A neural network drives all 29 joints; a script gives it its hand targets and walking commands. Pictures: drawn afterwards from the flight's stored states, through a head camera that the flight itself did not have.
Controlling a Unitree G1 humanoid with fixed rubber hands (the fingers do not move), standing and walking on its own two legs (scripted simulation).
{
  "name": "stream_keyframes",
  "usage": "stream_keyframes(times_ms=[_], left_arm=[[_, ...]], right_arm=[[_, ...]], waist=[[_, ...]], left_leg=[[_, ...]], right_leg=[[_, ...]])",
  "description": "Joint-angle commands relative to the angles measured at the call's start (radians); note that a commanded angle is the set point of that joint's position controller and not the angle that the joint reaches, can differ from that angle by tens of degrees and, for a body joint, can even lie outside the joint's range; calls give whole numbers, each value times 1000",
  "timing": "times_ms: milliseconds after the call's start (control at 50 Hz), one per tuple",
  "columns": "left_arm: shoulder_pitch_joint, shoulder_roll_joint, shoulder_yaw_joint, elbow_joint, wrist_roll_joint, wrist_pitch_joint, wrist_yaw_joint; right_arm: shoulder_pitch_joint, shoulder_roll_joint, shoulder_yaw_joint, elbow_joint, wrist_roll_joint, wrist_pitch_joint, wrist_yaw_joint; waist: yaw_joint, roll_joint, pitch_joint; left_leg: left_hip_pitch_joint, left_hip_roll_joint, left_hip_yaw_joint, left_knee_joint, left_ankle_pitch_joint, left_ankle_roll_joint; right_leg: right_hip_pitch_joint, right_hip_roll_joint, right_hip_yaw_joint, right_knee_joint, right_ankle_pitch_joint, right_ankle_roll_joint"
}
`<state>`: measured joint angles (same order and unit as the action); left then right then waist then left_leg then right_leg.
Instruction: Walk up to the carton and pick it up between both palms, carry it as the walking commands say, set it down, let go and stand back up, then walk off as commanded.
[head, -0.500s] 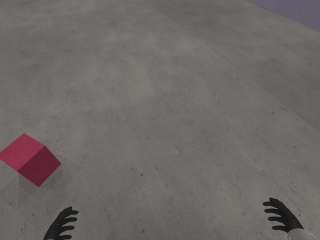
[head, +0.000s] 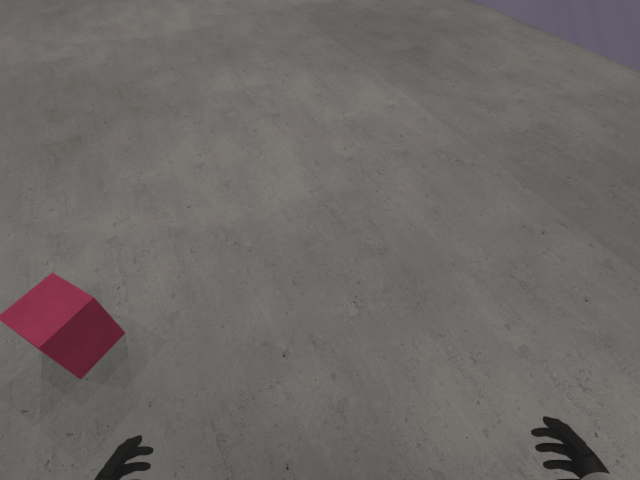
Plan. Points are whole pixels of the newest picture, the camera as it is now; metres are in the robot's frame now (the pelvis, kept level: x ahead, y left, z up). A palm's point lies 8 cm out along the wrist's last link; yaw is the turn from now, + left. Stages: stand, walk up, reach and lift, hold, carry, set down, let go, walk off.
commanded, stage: stand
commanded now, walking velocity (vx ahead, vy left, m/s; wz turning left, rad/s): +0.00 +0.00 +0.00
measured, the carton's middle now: (66, 326) +0.70 +0.88 -0.65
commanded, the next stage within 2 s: walk up in 0.86 s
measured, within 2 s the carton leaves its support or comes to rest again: neither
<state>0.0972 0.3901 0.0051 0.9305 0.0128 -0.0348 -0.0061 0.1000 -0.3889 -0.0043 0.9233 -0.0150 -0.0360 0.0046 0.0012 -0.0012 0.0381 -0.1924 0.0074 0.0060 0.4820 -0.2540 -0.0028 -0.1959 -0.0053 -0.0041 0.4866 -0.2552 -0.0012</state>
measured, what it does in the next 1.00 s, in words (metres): stands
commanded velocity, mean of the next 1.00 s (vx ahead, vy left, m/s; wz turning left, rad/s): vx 0.00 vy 0.00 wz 0.00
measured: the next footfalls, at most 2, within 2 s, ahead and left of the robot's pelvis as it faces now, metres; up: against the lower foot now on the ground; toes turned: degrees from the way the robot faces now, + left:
left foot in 1.46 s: +0.01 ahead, +0.14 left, +0.00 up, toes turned +21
right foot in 1.84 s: +0.12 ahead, -0.05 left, +0.00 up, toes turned +22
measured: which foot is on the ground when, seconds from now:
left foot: down 0.00-1.00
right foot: down 0.00-1.00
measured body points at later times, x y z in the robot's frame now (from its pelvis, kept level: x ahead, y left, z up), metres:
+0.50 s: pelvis +0.00 +0.00 +0.01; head +0.00 +0.00 +0.46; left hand +0.11 +0.32 -0.11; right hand +0.11 -0.32 -0.11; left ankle +0.01 +0.12 -0.74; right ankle +0.01 -0.12 -0.74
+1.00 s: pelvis +0.00 +0.00 +0.01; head +0.01 +0.00 +0.46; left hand +0.12 +0.32 -0.10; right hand +0.11 -0.32 -0.11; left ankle +0.01 +0.12 -0.74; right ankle +0.01 -0.12 -0.74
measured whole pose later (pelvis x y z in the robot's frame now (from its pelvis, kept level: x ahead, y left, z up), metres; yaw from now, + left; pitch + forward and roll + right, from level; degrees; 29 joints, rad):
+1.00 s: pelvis +0.00 +0.00 +0.01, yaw +0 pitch -2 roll +0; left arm 0.08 0.40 0.00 1.06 0.01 -0.02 0.00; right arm 0.08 -0.40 -0.01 1.06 -0.01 -0.02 0.00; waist 0.00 0.00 0.04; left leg -0.12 0.01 0.01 0.34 -0.18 -0.01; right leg -0.12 0.00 0.00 0.34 -0.19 0.00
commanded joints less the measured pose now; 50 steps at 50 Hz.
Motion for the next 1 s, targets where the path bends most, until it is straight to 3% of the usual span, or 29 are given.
stream_keyframes(times_ms=[0,360,980], left_arm=[[-49,168,33,-27,-1,-10,4],[-64,177,25,67,-2,-2,8],[-58,180,27,89,-4,6,12]], right_arm=[[-49,-167,-34,-27,1,-10,-4],[-62,-175,-30,70,2,-1,-6],[-56,-181,-32,92,3,7,-10]], waist=[[0,1,-64],[0,1,-51],[-1,1,-56]], left_leg=[[26,100,-96,-107,145,44],[60,114,-95,-178,133,33],[87,121,-92,-196,183,30]], right_leg=[[21,-102,99,-110,145,-42],[50,-114,103,-181,132,-32],[76,-121,99,-199,185,-30]])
